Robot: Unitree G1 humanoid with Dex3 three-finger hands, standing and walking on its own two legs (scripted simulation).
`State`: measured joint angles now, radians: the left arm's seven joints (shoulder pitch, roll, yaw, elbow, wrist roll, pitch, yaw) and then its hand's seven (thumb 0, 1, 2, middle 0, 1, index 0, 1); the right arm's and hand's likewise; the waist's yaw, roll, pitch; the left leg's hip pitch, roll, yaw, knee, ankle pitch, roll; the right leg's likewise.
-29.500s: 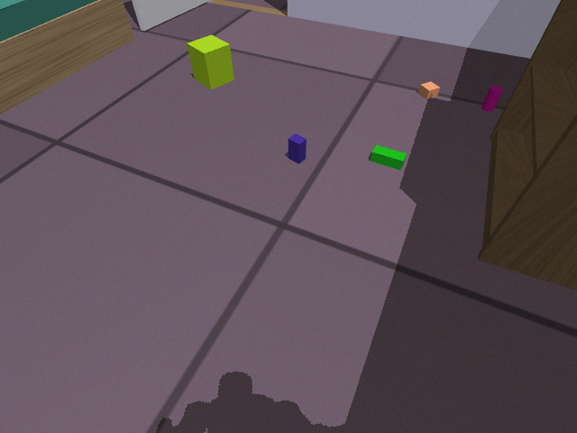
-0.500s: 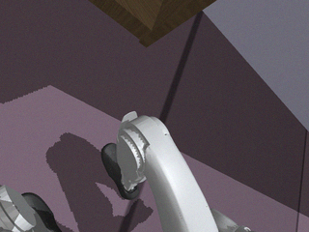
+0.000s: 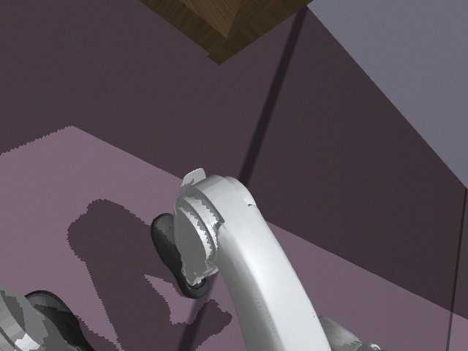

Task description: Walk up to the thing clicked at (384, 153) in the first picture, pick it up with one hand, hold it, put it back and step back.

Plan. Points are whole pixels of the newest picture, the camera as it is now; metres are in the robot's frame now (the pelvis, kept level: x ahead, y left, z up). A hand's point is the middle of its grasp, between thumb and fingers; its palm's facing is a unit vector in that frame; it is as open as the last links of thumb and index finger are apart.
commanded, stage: close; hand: left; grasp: from above
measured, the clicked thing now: out of the picture +0.45 +0.36 -0.30
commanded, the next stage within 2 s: settle in 1.38 s
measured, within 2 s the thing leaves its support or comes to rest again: leaves its support in 1.86 s
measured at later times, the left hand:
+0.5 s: hand out of the picture +0.46 +0.35 -0.27, palm faces -0.22 -0.39 -0.89, open 12.3 cm
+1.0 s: hand out of the picture +0.45 +0.35 -0.27, palm faces -0.23 -0.40 -0.89, open 10.4 cm
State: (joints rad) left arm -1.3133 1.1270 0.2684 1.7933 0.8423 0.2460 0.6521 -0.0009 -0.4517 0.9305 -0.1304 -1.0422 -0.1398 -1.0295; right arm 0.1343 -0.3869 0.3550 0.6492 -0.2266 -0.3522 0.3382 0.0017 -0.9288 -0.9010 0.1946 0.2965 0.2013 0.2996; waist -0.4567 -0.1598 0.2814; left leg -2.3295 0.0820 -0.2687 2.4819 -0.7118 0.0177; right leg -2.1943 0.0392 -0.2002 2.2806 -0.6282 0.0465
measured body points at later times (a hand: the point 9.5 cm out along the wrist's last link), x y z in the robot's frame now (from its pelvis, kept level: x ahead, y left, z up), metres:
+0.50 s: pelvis +0.00 +0.00 +0.00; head +0.32 +0.12 +0.29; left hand +0.47 +0.37 -0.22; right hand +0.02 -0.24 -0.04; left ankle +0.06 +0.13 -0.29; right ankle +0.12 -0.12 -0.29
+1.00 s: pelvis +0.00 +0.00 +0.00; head +0.31 +0.12 +0.30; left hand +0.46 +0.36 -0.22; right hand +0.02 -0.24 -0.04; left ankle +0.06 +0.13 -0.29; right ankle +0.12 -0.12 -0.29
